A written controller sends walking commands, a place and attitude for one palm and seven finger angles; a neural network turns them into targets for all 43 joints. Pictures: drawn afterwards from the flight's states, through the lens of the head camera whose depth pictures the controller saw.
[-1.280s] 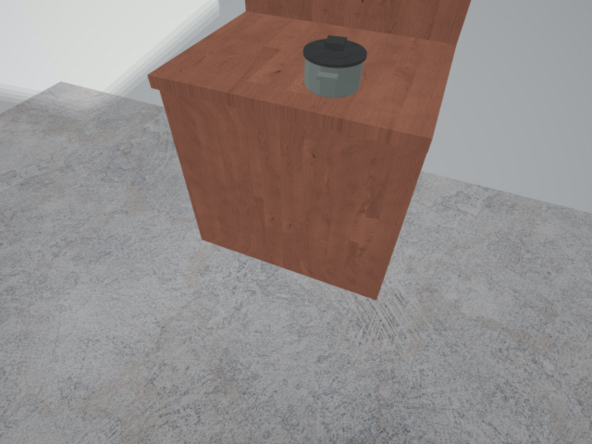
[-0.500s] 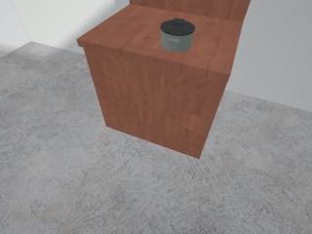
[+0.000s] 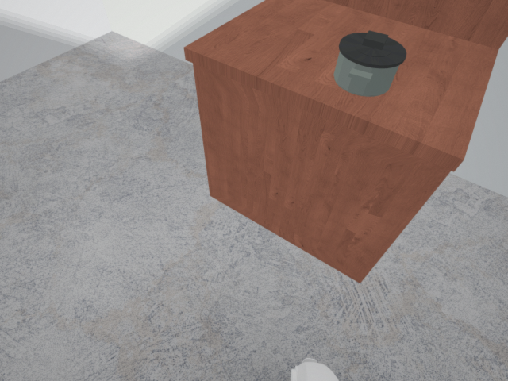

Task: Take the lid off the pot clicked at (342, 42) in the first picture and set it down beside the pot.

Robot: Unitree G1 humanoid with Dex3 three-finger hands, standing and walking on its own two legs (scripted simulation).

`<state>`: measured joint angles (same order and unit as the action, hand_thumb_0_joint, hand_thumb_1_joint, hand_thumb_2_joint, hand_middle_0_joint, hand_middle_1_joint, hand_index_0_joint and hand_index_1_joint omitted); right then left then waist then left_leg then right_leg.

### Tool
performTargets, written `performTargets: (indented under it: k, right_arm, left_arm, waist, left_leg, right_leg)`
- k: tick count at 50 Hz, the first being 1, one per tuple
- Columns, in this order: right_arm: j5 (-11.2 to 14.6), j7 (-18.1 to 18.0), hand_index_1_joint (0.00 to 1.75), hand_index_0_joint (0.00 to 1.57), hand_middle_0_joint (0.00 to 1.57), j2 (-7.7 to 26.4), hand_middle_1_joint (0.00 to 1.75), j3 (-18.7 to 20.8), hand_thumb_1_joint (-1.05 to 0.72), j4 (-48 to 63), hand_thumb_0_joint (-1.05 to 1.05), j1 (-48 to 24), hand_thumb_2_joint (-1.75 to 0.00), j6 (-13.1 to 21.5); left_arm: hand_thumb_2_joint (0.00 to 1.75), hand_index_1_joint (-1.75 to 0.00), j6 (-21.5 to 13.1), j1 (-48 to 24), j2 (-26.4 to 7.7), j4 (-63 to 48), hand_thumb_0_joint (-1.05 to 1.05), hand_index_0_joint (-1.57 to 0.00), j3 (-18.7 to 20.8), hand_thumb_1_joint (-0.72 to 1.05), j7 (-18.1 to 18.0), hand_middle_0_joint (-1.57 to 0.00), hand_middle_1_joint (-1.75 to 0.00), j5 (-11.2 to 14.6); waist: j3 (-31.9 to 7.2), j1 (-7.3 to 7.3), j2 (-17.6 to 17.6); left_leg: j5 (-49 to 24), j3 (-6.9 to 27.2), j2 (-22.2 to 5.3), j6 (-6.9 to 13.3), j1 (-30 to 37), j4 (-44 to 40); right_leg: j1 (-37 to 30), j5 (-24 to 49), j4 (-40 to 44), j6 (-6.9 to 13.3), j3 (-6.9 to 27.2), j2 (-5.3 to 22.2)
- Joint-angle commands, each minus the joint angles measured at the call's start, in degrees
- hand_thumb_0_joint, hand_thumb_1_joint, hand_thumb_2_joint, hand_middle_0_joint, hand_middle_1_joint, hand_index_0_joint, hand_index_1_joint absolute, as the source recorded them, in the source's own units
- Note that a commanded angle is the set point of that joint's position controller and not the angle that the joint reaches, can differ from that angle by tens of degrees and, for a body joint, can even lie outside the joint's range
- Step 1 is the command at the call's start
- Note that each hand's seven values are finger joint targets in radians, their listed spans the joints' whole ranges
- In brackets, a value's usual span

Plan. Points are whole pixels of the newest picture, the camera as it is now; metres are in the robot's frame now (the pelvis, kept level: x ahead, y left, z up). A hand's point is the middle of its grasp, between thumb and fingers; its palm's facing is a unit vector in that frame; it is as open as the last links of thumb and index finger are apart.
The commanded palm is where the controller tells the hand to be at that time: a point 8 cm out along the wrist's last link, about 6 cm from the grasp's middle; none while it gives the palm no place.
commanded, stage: turn to face it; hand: left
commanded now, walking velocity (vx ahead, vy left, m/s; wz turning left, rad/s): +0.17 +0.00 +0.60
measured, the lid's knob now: (375, 40) +0.86 -0.27 +0.11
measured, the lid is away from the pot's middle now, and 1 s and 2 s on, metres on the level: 0.00 0.00 0.00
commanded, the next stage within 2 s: take the last steps up to it in 1.16 s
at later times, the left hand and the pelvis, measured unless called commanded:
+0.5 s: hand out of the picture +0.13 +0.16 -0.19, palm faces +0.02 -0.98 -0.18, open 7.3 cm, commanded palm none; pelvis +0.13 -0.03 -0.01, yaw -6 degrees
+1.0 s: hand (210, 280) +0.33 +0.10 -0.16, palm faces -0.34 -0.90 -0.27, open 7.3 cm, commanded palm none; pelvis +0.16 -0.05 -0.01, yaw -23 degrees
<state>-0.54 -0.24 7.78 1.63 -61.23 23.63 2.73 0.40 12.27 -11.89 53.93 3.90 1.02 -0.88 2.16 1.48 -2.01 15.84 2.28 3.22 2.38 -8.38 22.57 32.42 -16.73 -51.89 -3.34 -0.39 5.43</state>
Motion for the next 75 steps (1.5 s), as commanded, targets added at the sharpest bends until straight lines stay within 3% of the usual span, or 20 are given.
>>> performTargets:
  k: [1,5,6,7,12,20,23,27,37,38,39,41,45,53,56,57,63,69,72,75]
  right_arm:
    - [-0.4,-1.0,0.3,0.2,0.2,13.1,0.3,3.9,-0.9,4.1,0.0,-1.1,-0.9,1.1]
    - [-0.2,-1.3,0.3,0.2,0.2,10.1,0.3,3.3,-0.9,3.8,0.0,-0.9,-0.9,0.2]
    - [0.2,-0.9,0.3,0.2,0.2,6.0,0.3,2.5,-0.9,4.3,0.0,3.3,-0.9,0.3]
    - [0.1,-1.4,0.3,0.2,0.2,6.9,0.3,2.6,-0.9,5.7,0.0,2.4,-0.9,-0.1]
    - [-0.7,-1.0,0.3,0.2,0.2,4.7,0.3,1.5,-0.9,4.9,0.0,-3.9,-0.9,-1.5]
    - [0.3,-2.0,0.3,0.2,0.2,6.8,0.3,1.8,-0.9,7.5,0.0,-7.2,-0.9,-1.5]
    - [-0.4,-2.5,0.3,0.2,0.2,15.2,0.3,3.3,-0.9,9.4,0.0,-6.7,-0.9,-1.2]
    - [-0.7,-2.7,0.3,0.2,0.2,11.2,0.3,2.4,-0.9,11.0,0.0,-13.2,-0.9,-1.2]
    - [-0.8,-1.7,0.3,0.2,0.2,13.9,0.3,4.3,-0.9,9.4,0.0,-9.5,-0.9,-2.0]
    - [-0.4,-1.5,0.3,0.2,0.2,13.3,0.3,4.3,-0.9,9.7,0.0,-9.2,-0.9,-2.1]
    - [0.2,-0.9,0.3,0.2,0.2,9.1,0.3,3.2,-0.9,11.7,0.0,-9.1,-0.9,-2.1]
    - [0.2,-1.9,0.3,0.2,0.2,9.2,0.3,2.9,-0.9,13.5,0.0,-14.8,-0.9,-3.2]
    - [-0.4,-1.3,0.3,0.2,0.2,9.1,0.3,2.6,-0.9,10.6,0.0,-11.1,-0.9,-3.7]
    - [-0.2,-1.5,0.3,0.2,0.2,8.1,0.3,1.8,-0.9,8.9,0.0,-2.5,-0.9,-2.7]
    - [-1.1,-1.9,0.3,0.2,0.2,17.4,0.3,3.0,-0.9,11.2,0.0,-2.0,-0.9,-2.0]
    - [-1.3,-1.8,0.3,0.2,0.2,16.7,0.3,2.8,-0.9,11.1,0.0,-3.4,-0.9,-1.8]
    - [-1.1,-2.5,0.3,0.2,0.2,11.6,0.3,1.5,-0.9,8.4,0.0,-5.0,-0.9,-1.7]
    - [-0.8,-1.7,0.3,0.2,0.2,11.2,0.3,2.3,-0.9,4.3,0.0,-1.3,-0.9,-1.6]
    - [-0.5,-0.7,0.3,0.2,0.2,6.7,0.3,1.3,-0.9,7.7,0.0,-9.0,-0.9,-1.4]
    - [-0.9,0.0,0.3,0.2,0.2,6.9,0.3,2.2,-0.9,5.2,0.0,-8.4,-0.9,-1.5]
  left_arm:
    - [0.9,-0.3,-2.1,-5.2,-3.6,-7.7,0.0,-0.2,1.0,0.9,0.2,-0.2,-0.3,0.1]
    - [0.9,-0.3,-3.6,9.7,-5.4,-2.3,0.0,-0.2,1.5,0.9,-1.0,-0.2,-0.3,-0.4]
    - [0.9,-0.3,-4.5,15.8,-11.7,-0.6,0.0,-0.2,2.7,0.9,-2.0,-0.2,-0.3,-1.1]
    - [0.9,-0.3,-3.9,17.9,-12.9,-0.2,0.0,-0.2,2.3,0.9,-2.2,-0.2,-0.3,-0.2]
    - [0.9,-0.3,-2.5,3.4,-4.9,-1.6,0.0,-0.2,0.4,0.9,-3.0,-0.2,-0.3,-0.9]
    - [0.9,-0.3,-0.5,4.0,-8.1,-1.8,0.0,-0.2,2.0,0.9,-2.0,-0.2,-0.3,0.2]
    - [0.9,-0.3,0.0,3.8,-3.3,-4.3,0.0,-0.2,1.4,0.9,-1.0,-0.2,-0.3,0.5]
    - [0.9,-0.3,1.1,4.4,-4.2,-2.4,0.0,-0.2,2.2,0.9,-0.3,-0.2,-0.3,-0.2]
    - [0.9,-0.3,0.6,2.4,-4.1,-4.3,0.0,-0.2,1.7,0.9,0.7,-0.2,-0.3,-0.4]
    - [0.9,-0.3,-0.1,6.2,-6.7,-3.2,0.0,-0.2,2.2,0.9,0.5,-0.2,-0.3,-0.6]
    - [0.9,-0.3,-0.8,10.2,-14.2,-2.6,0.0,-0.2,3.7,0.9,-0.6,-0.2,-0.3,-1.1]
    - [0.9,-0.3,0.1,11.4,-14.0,-2.4,0.0,-0.2,4.0,0.9,-2.1,-0.2,-0.3,0.1]
    - [0.9,-0.3,0.7,-2.1,-11.0,-6.4,0.0,-0.2,2.7,0.9,-2.1,-0.2,-0.3,-0.7]
    - [0.9,-0.3,1.9,-4.5,-11.1,-7.2,0.0,-0.2,2.5,0.9,-1.3,-0.2,-0.3,-0.1]
    - [0.9,-0.3,2.0,-2.4,-4.6,-9.0,0.0,-0.2,1.1,0.9,-0.6,-0.2,-0.3,0.5]
    - [0.9,-0.3,2.0,-4.6,-6.3,-8.9,0.0,-0.2,1.5,0.9,-0.6,-0.2,-0.3,-0.2]
    - [0.9,-0.3,1.7,-3.4,-2.9,-4.9,0.0,-0.2,0.3,0.9,-0.2,-0.2,-0.3,0.3]
    - [0.9,-0.3,-0.3,1.9,-1.5,-1.3,0.0,-0.2,0.0,0.9,-0.2,-0.2,-0.3,-0.1]
    - [0.9,-0.3,-1.4,12.9,-10.9,2.3,0.0,-0.2,1.9,0.9,-1.6,-0.2,-0.3,0.0]
    - [0.9,-0.3,-2.3,7.8,-5.3,2.3,0.0,-0.2,1.1,0.9,-2.3,-0.2,-0.3,-0.2]
  waist:
    - [0.0,0.24,8.8]
    - [-5.4,-5.19,2.4]
    - [-11.4,-6.27,-14.8]
    - [-11.2,-5.96,-12.6]
    - [-1.0,-0.52,-6.7]
    - [-5.0,-0.29,-6.4]
    - [-3.3,0.63,17.1]
    - [0.0,-2.45,8.5]
    - [-3.3,-2.15,10.6]
    - [-5.6,-4.13,5.8]
    - [-8.8,-5.84,-12.4]
    - [-7.5,-7.4,-8.8]
    - [-3.4,-1.47,-5.3]
    - [-3.2,0.72,-5.9]
    - [-0.5,0.39,18.8]
    - [0.8,0.77,16.9]
    - [-3.0,-0.1,12.5]
    - [-3.3,-1.14,8.5]
    - [1.1,-7.04,-11.4]
    - [5.7,-2.62,-6.6]
  left_leg:
    - [-12.7,12.9,-13.3,8.6,-1.2,-5.6]
    - [-14.6,5.7,-8.7,3.0,-8.8,14.5]
    - [6.5,-1.3,-1.0,-1.0,-20.4,32.3]
    - [21.7,-0.1,-1.1,-1.3,-22.6,42.3]
    - [12.0,-3.3,-7.3,-3.2,-13.2,31.2]
    - [-1.1,-4.8,-4.1,-4.4,0.1,5.5]
    - [-11.9,15.9,-26.5,5.9,7.3,-7.1]
    - [-29.6,1.3,-22.5,7.0,3.2,-4.0]
    - [-31.2,-10.5,-20.8,1.6,3.0,8.8]
    - [-25.0,-12.8,-18.4,-1.1,-3.1,17.9]
    - [2.3,-16.0,-11.4,-4.9,-19.5,32.8]
    - [20.1,-3.3,-9.4,-4.7,-24.2,45.4]
    - [11.4,-3.6,-9.4,-5.6,-18.1,38.3]
    - [0.7,-6.7,-5.4,-4.4,-4.0,9.5]
    - [3.8,21.2,-26.9,5.2,-2.8,-11.3]
    - [4.4,22.5,-28.8,8.1,-7.4,-13.4]
    - [-30.1,-1.2,-18.5,5.5,3.2,-3.4]
    - [-6.6,-2.9,-17.0,2.7,-2.6,1.8]
    - [19.9,-8.0,-7.5,-3.1,-28.2,27.2]
    - [9.1,-3.6,-9.9,-2.7,-28.3,36.0]
  right_leg:
    - [-2.6,2.3,10.8,-0.6,-2.8,-2.2]
    - [-29.7,10.2,24.2,2.6,-1.5,-1.6]
    - [-41.5,16.5,29.2,9.1,20.8,14.6]
    - [-37.8,18.5,34.3,14.9,30.1,22.0]
    - [-13.8,22.1,34.2,14.9,13.1,9.6]
    - [-14.0,18.5,30.4,10.7,16.8,3.8]
    - [0.5,-11.2,9.3,2.9,2.6,-8.4]
    - [2.3,-9.1,-11.2,1.0,1.2,-3.7]
    - [-16.2,1.8,19.9,3.1,-6.3,-5.1]
    - [-26.0,11.7,26.2,4.3,-4.0,-3.5]
    - [-37.9,29.0,29.9,10.6,17.5,11.5]
    - [-30.4,30.3,31.3,18.4,22.9,16.4]
    - [-17.3,14.1,33.1,15.0,14.3,8.8]
    - [-12.7,2.3,31.0,11.1,14.9,3.6]
    - [-1.4,-12.4,7.0,3.2,0.8,-8.8]
    - [-1.8,-13.9,-2.2,3.1,3.7,-6.5]
    - [-6.1,-8.9,1.7,1.8,-1.3,-4.5]
    - [-23.6,0.5,27.5,4.1,-5.3,-6.1]
    - [-33.3,-8.9,42.3,16.5,25.6,17.0]
    - [-25.9,-6.4,42.4,16.3,17.8,12.5]
